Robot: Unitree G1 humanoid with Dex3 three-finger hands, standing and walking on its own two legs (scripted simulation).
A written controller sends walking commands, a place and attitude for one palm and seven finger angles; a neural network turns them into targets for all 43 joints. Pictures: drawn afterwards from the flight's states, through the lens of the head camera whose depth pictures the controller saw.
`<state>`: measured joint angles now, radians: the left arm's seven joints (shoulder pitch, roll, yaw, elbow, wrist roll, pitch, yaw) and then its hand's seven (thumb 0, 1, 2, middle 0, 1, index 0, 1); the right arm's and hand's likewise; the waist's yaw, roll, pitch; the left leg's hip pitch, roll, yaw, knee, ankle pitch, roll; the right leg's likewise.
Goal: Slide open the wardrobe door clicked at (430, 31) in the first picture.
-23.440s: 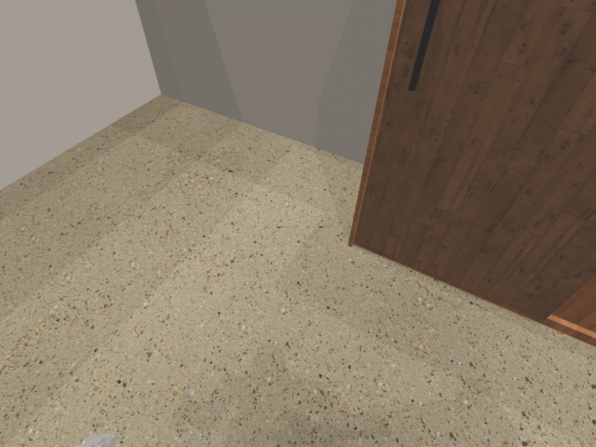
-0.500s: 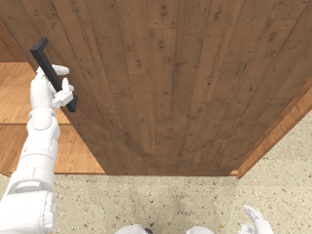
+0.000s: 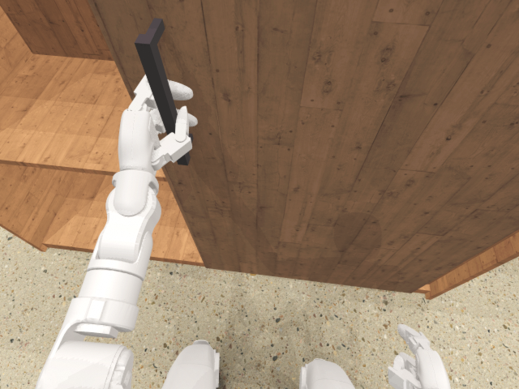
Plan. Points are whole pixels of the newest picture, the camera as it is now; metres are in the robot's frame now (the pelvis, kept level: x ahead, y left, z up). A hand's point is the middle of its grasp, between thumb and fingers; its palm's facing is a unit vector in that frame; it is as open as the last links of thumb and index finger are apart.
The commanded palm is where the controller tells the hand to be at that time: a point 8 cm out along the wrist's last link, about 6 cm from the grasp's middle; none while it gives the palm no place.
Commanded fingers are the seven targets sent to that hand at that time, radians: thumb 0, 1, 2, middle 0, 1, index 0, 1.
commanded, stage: stop walking and hold the door there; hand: left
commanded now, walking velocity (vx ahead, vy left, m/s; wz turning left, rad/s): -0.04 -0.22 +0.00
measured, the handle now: (172, 103) +0.45 +0.17 +0.15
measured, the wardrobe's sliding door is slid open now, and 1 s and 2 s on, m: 0.66 0.66 0.66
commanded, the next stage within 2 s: loosen the grip on the handle in 0.52 s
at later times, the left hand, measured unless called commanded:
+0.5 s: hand (186, 141) +0.40 +0.14 +0.13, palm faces +0.12 -0.99 -0.11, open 5.7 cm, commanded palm +0.37 +0.17 +0.12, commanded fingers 0.00 0.90 0.90 -0.45 -1.40 -0.45 -1.40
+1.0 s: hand (183, 144) +0.40 +0.15 +0.13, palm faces +0.16 -0.98 -0.12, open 12.7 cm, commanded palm +0.36 +0.19 +0.13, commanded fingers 0.00 -0.55 0.20 -0.32 -1.23 -0.32 -1.23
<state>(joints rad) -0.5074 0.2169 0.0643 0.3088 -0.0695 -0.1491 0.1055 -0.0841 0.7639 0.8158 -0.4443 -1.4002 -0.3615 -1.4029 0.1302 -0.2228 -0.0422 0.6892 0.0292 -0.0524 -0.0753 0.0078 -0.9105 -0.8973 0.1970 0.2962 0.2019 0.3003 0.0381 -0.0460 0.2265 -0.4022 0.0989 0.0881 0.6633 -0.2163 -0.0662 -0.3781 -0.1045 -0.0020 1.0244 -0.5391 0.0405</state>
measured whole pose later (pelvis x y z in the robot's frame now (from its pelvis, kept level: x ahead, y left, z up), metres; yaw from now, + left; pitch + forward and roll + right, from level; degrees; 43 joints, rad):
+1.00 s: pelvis -0.04 -0.02 +0.01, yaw +0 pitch +3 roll +1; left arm -0.63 0.28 0.21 0.86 -0.04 -0.25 0.06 0.00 -0.25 0.35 -0.32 -1.29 -0.24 -1.31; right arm 0.37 -0.29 -0.04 0.72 0.02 -0.11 -0.01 0.01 -0.91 -0.90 0.20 0.30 0.20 0.30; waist -0.08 0.00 -0.03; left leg -0.44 0.07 0.07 0.62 -0.24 -0.01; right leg -0.44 0.00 -0.03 0.65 -0.28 -0.03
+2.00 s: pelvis -0.01 +0.02 +0.01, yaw -2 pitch +7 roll -1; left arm -0.51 0.35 0.25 0.72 -0.10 -0.25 -0.08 -0.02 -0.55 0.20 -0.29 -1.18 -0.27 -1.16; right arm 0.35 -0.26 0.01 0.67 0.02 -0.08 -0.04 0.01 -0.91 -0.90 0.20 0.30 0.21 0.30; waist -0.03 0.01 -0.08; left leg -0.52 0.00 0.00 0.73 -0.33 0.02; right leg -0.48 0.00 0.00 0.69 -0.33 0.01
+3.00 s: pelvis -0.01 +0.00 +0.02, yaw -1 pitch +0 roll +0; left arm 0.10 0.32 0.31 0.02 -0.35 -0.02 -0.34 -0.02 -0.55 0.20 -0.25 -1.15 -0.25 -1.15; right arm 0.28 -0.26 0.06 0.59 0.05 -0.25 -0.09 0.01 -0.90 -0.90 0.20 0.30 0.21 0.30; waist 0.05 0.05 -0.08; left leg -0.33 0.01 -0.01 0.65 -0.32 0.00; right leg -0.31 0.00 -0.01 0.64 -0.33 -0.01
